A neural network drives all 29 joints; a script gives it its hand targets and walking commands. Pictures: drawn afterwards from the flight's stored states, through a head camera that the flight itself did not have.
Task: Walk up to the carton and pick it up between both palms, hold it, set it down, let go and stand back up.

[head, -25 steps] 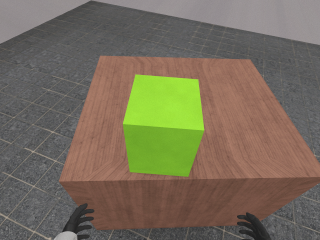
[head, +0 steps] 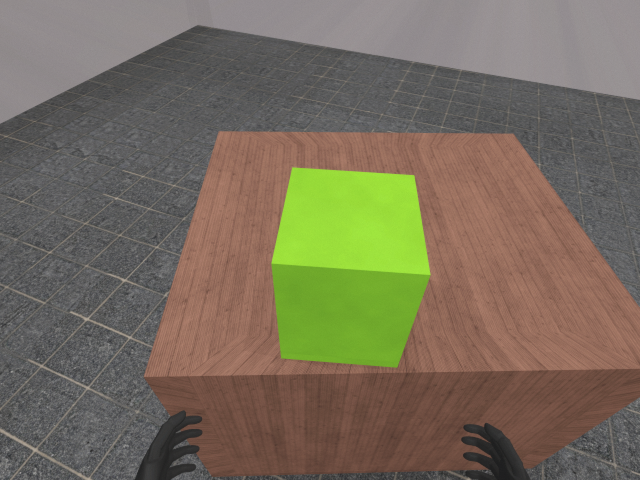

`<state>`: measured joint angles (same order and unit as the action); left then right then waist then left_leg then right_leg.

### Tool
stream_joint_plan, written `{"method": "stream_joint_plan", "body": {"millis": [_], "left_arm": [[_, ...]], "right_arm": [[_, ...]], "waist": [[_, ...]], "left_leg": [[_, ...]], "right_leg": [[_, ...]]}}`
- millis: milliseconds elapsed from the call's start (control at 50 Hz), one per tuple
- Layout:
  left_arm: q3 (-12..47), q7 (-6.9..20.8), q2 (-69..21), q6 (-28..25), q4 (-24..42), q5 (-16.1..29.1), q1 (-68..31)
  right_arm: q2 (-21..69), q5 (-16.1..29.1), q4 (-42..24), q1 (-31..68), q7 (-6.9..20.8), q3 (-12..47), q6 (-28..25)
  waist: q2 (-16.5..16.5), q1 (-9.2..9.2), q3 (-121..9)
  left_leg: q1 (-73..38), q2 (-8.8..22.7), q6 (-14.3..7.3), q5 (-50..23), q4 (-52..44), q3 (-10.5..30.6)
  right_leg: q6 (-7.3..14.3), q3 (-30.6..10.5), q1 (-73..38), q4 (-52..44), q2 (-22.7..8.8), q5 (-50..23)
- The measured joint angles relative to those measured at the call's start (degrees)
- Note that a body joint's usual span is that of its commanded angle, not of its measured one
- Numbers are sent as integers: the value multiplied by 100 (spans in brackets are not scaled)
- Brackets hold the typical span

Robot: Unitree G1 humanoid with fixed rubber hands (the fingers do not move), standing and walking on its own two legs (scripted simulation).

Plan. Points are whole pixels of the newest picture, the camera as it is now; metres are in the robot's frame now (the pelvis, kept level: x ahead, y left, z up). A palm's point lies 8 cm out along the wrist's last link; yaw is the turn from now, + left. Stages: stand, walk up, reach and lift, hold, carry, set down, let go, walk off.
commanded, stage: reach and lift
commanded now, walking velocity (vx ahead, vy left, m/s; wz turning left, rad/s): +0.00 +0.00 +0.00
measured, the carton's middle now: (345, 269) +0.46 +0.00 -0.02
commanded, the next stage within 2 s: none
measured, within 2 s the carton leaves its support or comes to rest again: neither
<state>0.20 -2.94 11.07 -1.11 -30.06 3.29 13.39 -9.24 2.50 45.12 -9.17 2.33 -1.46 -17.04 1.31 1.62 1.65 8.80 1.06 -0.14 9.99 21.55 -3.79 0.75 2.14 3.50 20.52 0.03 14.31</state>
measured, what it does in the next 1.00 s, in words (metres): stands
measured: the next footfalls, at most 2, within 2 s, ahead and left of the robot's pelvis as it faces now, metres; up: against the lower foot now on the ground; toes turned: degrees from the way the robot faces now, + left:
none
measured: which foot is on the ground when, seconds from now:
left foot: down 0.00-1.00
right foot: down 0.00-1.00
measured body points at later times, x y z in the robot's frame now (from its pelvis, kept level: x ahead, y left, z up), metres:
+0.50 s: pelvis +0.01 -0.01 +0.00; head +0.01 +0.00 +0.45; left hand +0.20 +0.20 -0.06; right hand +0.20 -0.22 -0.06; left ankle +0.02 +0.11 -0.75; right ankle -0.03 -0.11 -0.75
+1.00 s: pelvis +0.00 -0.01 +0.00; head +0.01 +0.00 +0.44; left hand +0.27 +0.20 -0.02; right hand +0.27 -0.21 -0.01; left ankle +0.02 +0.11 -0.75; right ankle -0.03 -0.11 -0.75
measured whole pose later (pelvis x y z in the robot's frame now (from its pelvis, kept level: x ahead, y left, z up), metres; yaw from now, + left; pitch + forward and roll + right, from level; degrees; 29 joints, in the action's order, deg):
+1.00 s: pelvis +0.00 -0.01 +0.00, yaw -1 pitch +0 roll +0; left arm 3.1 -4.6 12.1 -14.2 -31.9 11.0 -1.4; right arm -10.1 13.6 39.3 4.1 -0.8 3.2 -18.9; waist 2.8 1.4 0.0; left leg 13.8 2.0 0.6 11.3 24.8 -4.4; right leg 1.4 1.3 9.8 25.9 0.7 16.5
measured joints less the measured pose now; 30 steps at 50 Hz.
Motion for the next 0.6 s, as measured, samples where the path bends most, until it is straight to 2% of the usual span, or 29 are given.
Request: {"method": "stream_joint_plan", "body": {"millis": [120,220,400,600], "left_arm": [[266,-244,-95,-265,-33,132,-3],[275,-369,-225,-569,185,21,-32],[257,-302,-278,-1225,135,-137,144],[362,-149,-49,-1956,-345,424,-369]], "right_arm": [[-155,182,-341,-117,156,-98,67],[-185,456,-417,-32,245,49,-71],[24,729,-371,-174,105,220,-587],[64,820,-318,212,-87,340,-990]], "waist": [[79,61,-68],[170,115,15],[150,93,-31],[-52,-11,-43]], "left_leg": [[-58,-18,-28,55,-6,-107],[-49,17,0,64,2,-119],[-34,84,59,128,57,-80],[263,90,83,246,395,-10]], "right_leg": [[-29,-106,13,67,-28,56],[-6,-121,14,40,6,42],[43,-90,-15,11,75,69],[68,-24,320,491,68,293]]}}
